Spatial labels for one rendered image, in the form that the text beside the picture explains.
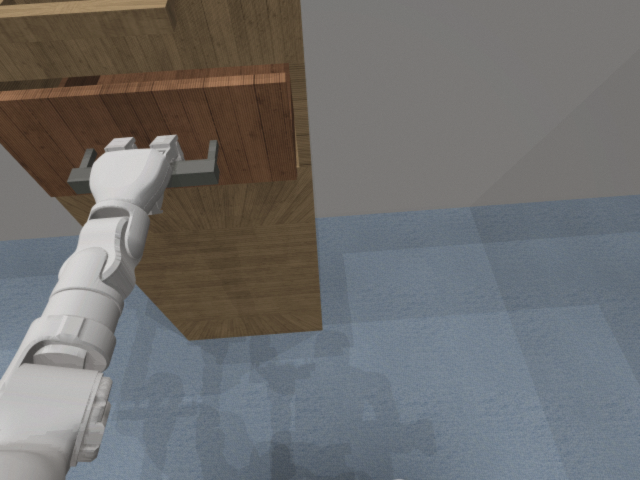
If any left robot upper arm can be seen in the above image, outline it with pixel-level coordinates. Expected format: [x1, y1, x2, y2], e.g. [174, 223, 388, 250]
[0, 363, 113, 480]

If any drawer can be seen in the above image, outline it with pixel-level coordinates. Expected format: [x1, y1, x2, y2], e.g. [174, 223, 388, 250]
[0, 63, 297, 197]

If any handle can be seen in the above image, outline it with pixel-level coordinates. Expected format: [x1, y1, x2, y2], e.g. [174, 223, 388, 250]
[0, 0, 177, 44]
[67, 140, 220, 194]

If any robot left forearm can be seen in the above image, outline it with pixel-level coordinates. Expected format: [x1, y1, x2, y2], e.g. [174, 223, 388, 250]
[0, 200, 150, 400]

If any robot left hand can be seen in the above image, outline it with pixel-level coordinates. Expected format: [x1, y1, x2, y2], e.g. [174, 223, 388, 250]
[89, 135, 185, 215]

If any cabinet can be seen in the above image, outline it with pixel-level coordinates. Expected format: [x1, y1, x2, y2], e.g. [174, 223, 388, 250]
[0, 0, 323, 341]

